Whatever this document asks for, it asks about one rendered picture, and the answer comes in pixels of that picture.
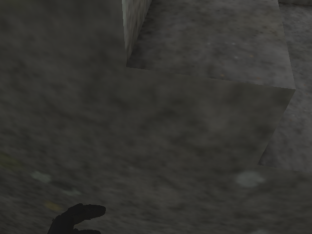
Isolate robot left hand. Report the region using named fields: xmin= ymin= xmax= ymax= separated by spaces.
xmin=47 ymin=203 xmax=106 ymax=234

